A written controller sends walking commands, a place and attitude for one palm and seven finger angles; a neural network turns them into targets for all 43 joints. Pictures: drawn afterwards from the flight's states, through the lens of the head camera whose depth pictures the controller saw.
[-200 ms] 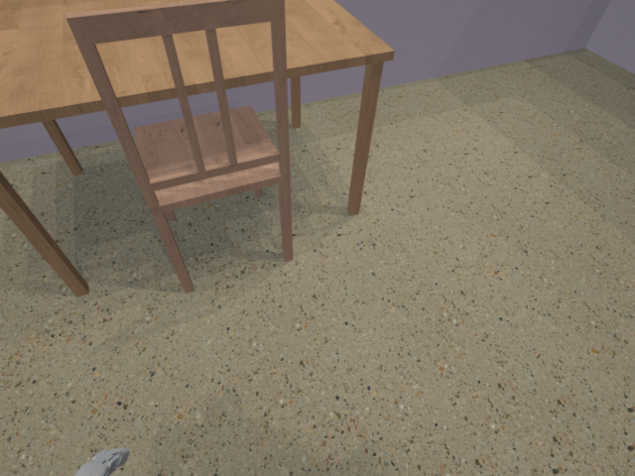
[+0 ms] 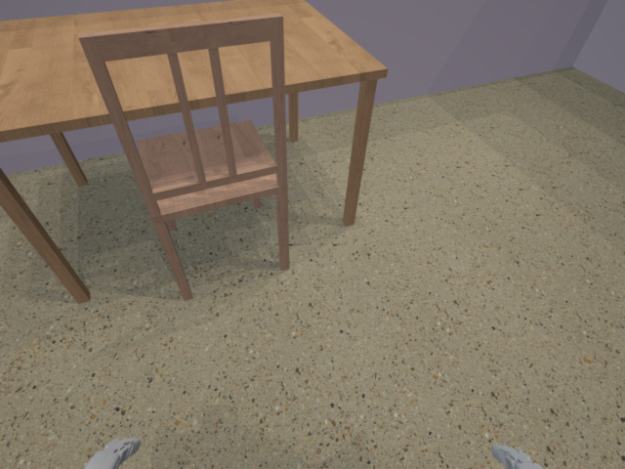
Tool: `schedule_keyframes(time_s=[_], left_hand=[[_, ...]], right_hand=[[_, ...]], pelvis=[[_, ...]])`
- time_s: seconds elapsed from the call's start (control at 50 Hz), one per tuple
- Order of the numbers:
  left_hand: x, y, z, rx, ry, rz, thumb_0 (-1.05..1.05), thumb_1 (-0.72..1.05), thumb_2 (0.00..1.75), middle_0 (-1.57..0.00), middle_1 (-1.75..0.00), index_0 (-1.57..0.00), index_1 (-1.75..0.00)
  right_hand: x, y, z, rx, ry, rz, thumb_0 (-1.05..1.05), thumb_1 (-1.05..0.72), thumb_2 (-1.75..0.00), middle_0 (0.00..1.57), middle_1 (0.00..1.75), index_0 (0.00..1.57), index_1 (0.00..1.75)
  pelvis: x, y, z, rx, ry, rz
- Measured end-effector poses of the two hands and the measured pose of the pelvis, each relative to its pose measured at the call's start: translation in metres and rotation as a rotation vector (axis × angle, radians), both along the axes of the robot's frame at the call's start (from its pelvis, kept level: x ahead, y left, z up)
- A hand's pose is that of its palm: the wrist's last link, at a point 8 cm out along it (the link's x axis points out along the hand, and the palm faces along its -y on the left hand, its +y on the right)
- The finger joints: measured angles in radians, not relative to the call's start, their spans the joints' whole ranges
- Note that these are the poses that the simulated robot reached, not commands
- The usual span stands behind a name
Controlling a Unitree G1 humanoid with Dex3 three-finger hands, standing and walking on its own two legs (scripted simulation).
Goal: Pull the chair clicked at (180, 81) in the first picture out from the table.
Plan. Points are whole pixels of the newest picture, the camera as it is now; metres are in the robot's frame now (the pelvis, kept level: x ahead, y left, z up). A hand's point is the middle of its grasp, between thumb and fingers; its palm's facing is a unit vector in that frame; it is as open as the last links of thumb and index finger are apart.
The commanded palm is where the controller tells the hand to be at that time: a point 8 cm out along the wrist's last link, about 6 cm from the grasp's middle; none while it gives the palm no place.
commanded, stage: stand and wait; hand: left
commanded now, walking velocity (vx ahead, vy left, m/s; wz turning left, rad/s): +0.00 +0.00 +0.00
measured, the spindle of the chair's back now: (189, 124) +0.88 +0.37 -0.05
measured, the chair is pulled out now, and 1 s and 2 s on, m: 0.00 0.00 0.00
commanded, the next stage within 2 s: look at it before walking up in 0.64 s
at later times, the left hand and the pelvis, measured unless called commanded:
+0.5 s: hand out of the picture +0.04 +0.23 -0.15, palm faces -0.02 -0.94 -0.33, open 7.4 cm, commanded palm none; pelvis -0.02 -0.02 +0.01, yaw +0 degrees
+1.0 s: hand out of the picture +0.04 +0.22 -0.15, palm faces -0.02 -0.94 -0.33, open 7.4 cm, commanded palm none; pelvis -0.04 -0.02 +0.01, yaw +0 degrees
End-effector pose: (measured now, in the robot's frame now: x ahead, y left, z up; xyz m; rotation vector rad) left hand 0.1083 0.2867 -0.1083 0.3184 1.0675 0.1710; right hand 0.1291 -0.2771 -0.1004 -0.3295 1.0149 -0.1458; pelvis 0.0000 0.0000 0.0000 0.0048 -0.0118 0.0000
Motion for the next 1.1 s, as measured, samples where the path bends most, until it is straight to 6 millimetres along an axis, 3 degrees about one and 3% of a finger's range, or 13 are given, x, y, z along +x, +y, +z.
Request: schedule_keyframes(time_s=[0.14, 0.42, 0.62, 1.1], left_hand=[[-0.019, -0.006, -0.003, -0.009, 0.045, 0.016, 0.01, 0.91, 0.9, -0.21, -0.3, -0.2, -0.3], [-0.066, -0.01, -0.006, -0.001, 0.156, 0.051, 0.01, 0.91, 0.9, -0.2, -0.3, -0.2, -0.3], [-0.07, -0.016, -0.003, -0.001, 0.142, 0.047, 0.01, 0.91, 0.9, -0.2, -0.3, -0.2, -0.3], [-0.084, -0.024, -0.003, -0.008, 0.143, 0.046, 0.01, 0.91, 0.9, -0.2, -0.3, -0.2, -0.3]], right_hand=[[-0.011, -0.004, -0.002, 0.003, 0.032, -0.004, 0.0, -0.9, -0.9, 0.2, 0.3, 0.21, 0.3], [-0.069, -0.022, -0.013, -0.004, 0.176, -0.054, 0.0, -0.91, -0.9, 0.2, 0.3, 0.21, 0.3], [-0.089, -0.027, -0.015, 0.008, 0.195, -0.07, 0.0, -0.91, -0.9, 0.2, 0.3, 0.21, 0.3], [-0.109, -0.032, -0.015, 0.011, 0.209, -0.076, 0.0, -0.91, -0.9, 0.2, 0.3, 0.21, 0.3]], pelvis=[[-0.005, -0.004, 0.003, 0.002, -0.004, 0.0], [-0.017, -0.013, 0.006, 0.001, -0.016, 0.003], [-0.026, -0.019, 0.008, 0.002, -0.025, 0.0], [-0.039, -0.024, 0.009, 0.0, -0.025, -0.002]])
